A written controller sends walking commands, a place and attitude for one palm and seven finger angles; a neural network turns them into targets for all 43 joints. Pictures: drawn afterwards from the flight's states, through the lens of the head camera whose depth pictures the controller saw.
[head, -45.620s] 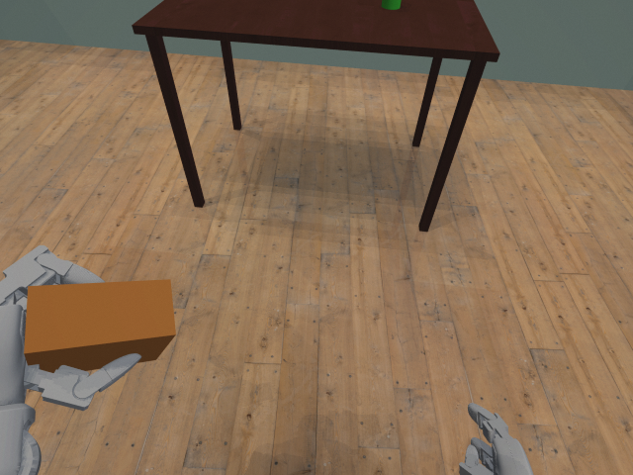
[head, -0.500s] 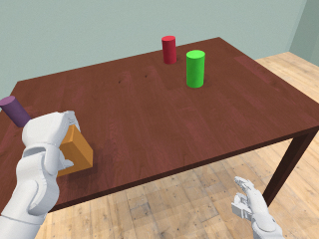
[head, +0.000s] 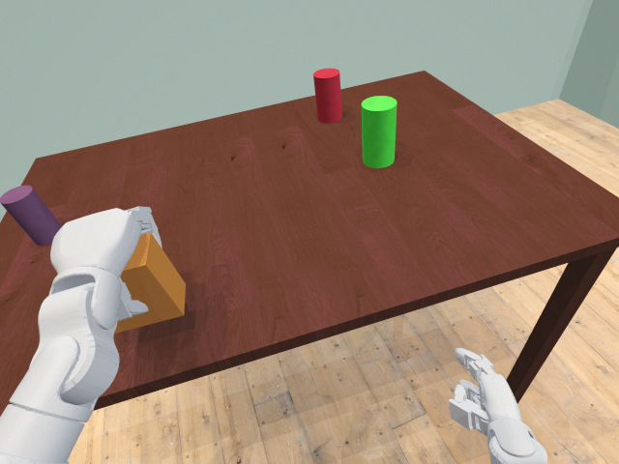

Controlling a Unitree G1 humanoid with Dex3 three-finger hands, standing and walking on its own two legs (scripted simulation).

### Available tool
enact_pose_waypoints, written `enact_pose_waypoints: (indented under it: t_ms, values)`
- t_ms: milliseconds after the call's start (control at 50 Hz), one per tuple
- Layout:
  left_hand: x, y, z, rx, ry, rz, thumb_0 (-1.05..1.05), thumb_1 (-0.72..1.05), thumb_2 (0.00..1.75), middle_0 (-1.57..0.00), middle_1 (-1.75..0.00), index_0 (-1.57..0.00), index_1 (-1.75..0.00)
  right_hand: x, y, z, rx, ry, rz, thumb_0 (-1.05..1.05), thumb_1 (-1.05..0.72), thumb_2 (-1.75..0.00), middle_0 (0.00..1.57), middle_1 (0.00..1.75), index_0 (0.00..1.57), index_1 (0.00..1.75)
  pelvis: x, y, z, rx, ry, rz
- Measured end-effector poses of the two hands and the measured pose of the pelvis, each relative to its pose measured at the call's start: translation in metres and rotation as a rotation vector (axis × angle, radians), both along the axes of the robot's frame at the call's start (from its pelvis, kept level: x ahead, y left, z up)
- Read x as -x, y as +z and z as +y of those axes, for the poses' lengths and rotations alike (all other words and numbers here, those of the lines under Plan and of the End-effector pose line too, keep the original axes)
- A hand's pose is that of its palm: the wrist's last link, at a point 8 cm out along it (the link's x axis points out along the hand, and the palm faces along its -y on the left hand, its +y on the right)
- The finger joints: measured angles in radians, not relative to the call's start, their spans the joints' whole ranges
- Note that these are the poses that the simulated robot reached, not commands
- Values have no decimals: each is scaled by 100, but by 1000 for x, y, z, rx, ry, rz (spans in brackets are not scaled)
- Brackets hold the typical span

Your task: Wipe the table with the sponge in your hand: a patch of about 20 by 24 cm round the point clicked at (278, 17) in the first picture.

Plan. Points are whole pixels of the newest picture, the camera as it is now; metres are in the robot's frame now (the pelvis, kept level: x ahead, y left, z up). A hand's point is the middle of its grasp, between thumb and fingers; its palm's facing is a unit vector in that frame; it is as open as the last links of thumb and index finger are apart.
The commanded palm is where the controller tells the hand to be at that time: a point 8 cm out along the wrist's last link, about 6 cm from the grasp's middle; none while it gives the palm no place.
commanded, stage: lower the sponge onto the table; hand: left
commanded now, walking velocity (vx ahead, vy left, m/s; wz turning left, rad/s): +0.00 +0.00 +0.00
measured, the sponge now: (135, 293) +0.27 +0.28 +0.11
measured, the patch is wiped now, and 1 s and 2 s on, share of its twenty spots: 0.00 0.00 0.05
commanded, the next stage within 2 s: wipe forward along the first lane in 1.38 s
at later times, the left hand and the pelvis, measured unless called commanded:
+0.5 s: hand (134, 275) +0.27 +0.27 +0.14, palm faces +0.09 -0.08 -0.99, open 9.8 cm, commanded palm +0.23 +0.27 +0.22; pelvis +0.01 +0.01 +0.00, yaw +0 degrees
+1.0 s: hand (129, 292) +0.26 +0.28 +0.12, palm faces +0.07 -0.07 -1.00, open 9.8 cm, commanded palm +0.23 +0.28 +0.20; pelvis +0.01 +0.01 +0.00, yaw +0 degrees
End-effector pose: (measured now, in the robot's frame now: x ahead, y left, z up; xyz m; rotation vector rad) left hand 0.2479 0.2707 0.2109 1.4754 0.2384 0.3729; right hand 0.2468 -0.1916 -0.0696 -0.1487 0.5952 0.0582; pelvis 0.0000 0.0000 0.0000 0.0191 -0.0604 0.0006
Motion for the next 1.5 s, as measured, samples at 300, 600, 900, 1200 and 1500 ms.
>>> enact_pose_waypoints:
  t_ms: [300, 600, 900, 1200, 1500]
  values:
    - [0, -5, 9, 6, 20, 0, 0, -50, 105, -76, -136, -78, -136, -5, 2, 3, 14, 2, 1, 1, -90, -90, 20, 30, 20, 30, -2, 0, 4, 3, 4, 2]
    - [1, -16, 3, 22, 0, 1, 0, -50, 105, -76, -136, -78, -136, -12, 5, 15, -6, 30, 4, 1, -90, -90, 20, 30, 20, 30, -8, 1, 7, 4, -3, 7]
    - [13, -35, 5, 24, -21, 51, 0, -50, 105, -76, -136, -78, -136, -7, 3, 7, 30, 14, 10, 1, -90, -90, 20, 30, 20, 30, -7, 1, 6, 8, 6, 0]
    - [13, -44, 13, 34, 20, 69, 0, -50, 105, -76, -137, -78, -136, 3, -1, -2, 26, -14, 26, 1, -90, -90, 20, 30, 20, 30, -7, 0, 6, 9, -1, 6]
    - [14, -49, 13, 19, 10, 42, 0, -50, 105, -75, -137, -77, -137, 5, -3, -4, 27, -28, 32, 1, -90, -90, 20, 30, 20, 30, -8, 0, 6, 10, -1, 13]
